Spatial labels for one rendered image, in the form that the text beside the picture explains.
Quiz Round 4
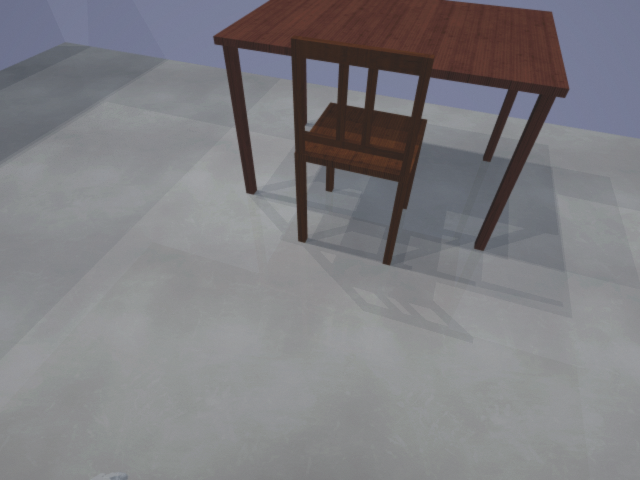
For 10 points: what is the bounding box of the table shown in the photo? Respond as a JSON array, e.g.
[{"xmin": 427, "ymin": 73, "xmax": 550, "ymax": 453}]
[{"xmin": 213, "ymin": 0, "xmax": 569, "ymax": 251}]

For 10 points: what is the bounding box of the chair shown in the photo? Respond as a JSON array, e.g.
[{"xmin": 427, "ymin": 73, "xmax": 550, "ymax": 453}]
[{"xmin": 291, "ymin": 35, "xmax": 435, "ymax": 265}]

